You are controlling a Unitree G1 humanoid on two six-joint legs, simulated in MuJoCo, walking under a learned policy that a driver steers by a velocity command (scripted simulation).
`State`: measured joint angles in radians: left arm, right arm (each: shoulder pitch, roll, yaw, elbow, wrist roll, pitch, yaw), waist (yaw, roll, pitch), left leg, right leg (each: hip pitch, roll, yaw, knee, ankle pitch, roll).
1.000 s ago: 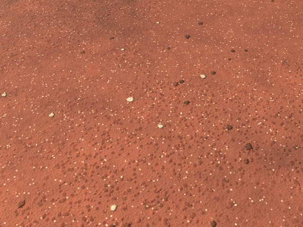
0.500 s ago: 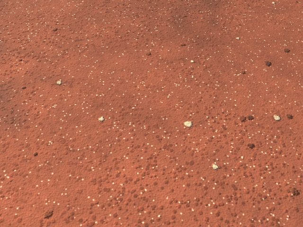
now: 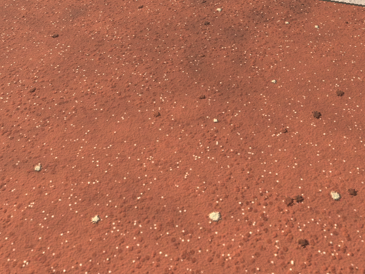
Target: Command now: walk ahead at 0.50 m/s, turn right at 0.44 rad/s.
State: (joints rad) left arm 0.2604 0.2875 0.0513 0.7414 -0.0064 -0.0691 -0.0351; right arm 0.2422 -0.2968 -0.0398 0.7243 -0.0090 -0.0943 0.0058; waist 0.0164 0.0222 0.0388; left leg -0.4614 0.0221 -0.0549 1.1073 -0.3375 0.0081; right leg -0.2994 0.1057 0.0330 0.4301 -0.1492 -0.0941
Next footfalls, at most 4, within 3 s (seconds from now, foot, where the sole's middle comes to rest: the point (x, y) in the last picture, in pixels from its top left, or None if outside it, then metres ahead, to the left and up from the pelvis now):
0.32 left None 0.38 0.12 -0.78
0.76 right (257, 259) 0.52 -0.21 -0.78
1.18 left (186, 255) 0.53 0.05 -0.78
1.66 right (247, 251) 0.55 -0.17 -0.78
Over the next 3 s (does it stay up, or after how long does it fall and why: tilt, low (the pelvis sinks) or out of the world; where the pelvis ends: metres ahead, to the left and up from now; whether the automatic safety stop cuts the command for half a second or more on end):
stays up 0.51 -0.09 0.00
